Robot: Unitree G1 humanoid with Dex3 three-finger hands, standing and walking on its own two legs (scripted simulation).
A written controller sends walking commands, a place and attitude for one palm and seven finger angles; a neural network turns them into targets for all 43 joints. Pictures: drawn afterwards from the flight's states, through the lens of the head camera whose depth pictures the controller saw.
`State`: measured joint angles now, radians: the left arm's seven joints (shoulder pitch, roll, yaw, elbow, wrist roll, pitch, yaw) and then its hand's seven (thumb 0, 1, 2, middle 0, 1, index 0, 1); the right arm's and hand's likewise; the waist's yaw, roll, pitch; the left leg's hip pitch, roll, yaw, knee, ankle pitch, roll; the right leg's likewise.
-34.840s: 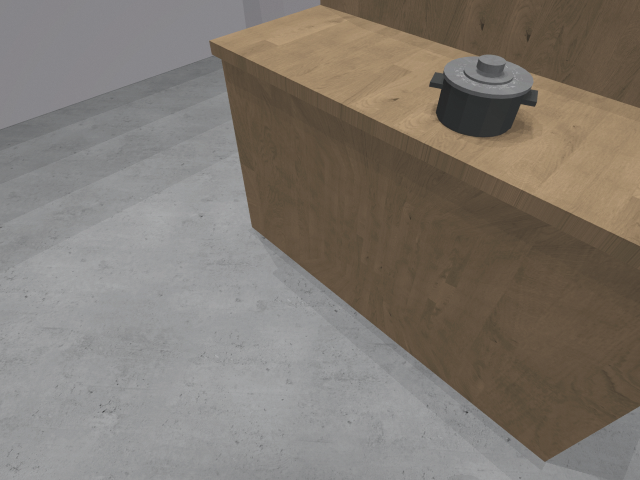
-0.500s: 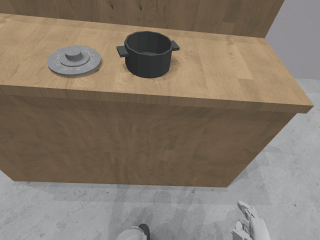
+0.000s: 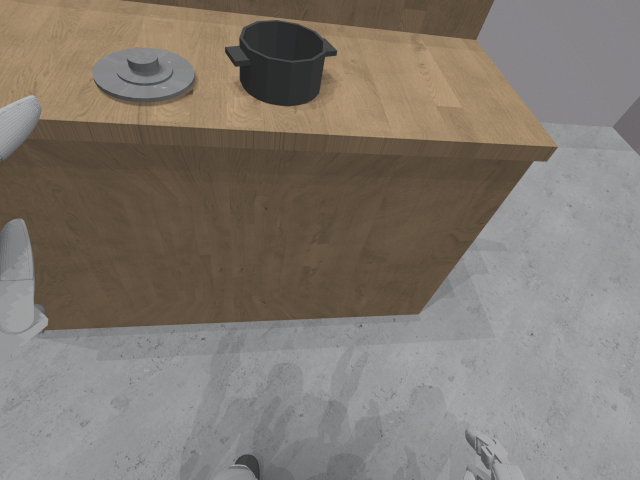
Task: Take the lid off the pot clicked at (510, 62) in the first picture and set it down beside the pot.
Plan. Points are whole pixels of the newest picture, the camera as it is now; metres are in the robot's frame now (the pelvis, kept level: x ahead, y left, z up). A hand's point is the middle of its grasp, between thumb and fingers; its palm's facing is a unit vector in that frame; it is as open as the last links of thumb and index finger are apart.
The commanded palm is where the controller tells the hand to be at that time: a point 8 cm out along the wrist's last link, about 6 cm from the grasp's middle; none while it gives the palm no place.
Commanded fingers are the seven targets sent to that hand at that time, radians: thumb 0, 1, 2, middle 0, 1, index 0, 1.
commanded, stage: stop stepping back and stand still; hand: left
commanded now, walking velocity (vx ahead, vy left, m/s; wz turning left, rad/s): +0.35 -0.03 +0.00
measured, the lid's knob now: (142, 60) +0.76 +0.35 +0.08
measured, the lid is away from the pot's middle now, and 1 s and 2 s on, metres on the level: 0.25 0.25 0.25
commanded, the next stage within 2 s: let the arm hang, fingers relaxed in 0.48 s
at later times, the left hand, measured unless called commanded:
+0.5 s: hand out of the picture +0.10 +0.26 +0.26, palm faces +0.45 -0.78 -0.45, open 7.4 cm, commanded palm +0.07 +0.33 +0.26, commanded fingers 0.00 0.90 0.90 -0.20 -0.30 -0.20 -0.30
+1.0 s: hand out of the picture +0.04 +0.25 -0.18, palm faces +0.09 -0.98 -0.17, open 6.7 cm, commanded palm none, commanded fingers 0.00 0.90 0.90 -0.20 -0.30 -0.20 -0.30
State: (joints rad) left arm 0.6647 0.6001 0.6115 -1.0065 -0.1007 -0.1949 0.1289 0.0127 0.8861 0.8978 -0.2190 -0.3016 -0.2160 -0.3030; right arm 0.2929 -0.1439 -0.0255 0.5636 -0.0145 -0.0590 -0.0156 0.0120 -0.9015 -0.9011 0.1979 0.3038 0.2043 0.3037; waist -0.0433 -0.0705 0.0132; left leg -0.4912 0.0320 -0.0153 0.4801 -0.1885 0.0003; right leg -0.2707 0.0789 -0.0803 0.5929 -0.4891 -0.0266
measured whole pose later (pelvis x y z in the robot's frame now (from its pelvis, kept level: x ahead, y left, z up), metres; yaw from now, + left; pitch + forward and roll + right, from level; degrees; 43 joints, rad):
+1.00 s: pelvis -0.02 +0.06 -0.01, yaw +7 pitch +1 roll -1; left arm 0.19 0.19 0.02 0.93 0.00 0.03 0.01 -0.09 1.01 0.90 -0.22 -0.30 -0.21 -0.30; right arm 0.36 -0.19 -0.03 0.96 -0.02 0.04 -0.02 0.01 -0.91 -0.90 0.20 0.30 0.20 0.30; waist -0.04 -0.02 0.08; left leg -0.32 0.00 -0.02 0.60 -0.31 0.01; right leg -0.32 0.00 0.06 0.54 -0.25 0.04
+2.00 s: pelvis +0.03 +0.06 +0.00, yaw +5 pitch +0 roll -1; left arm 0.17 0.18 0.02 1.14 0.01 0.01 0.03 0.00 0.91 0.90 -0.20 -0.30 -0.20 -0.30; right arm 0.28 -0.15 -0.04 1.10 -0.01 0.01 -0.04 0.00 -0.91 -0.90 0.20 0.30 0.20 0.30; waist -0.03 0.02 0.06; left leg -0.13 0.02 0.01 0.45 -0.32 -0.01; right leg -0.16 0.01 0.08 0.43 -0.26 0.03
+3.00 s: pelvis +0.01 +0.06 +0.00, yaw +5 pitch -1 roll -1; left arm 0.18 0.17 0.02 1.13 0.01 0.01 0.03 0.00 0.91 0.90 -0.20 -0.30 -0.20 -0.30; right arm 0.25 -0.16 -0.04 1.09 -0.01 0.01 -0.04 0.00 -0.91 -0.90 0.20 0.30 0.20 0.30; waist -0.02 0.01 0.07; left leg -0.16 0.02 0.00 0.46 -0.30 -0.01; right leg -0.19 0.01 0.08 0.44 -0.24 0.03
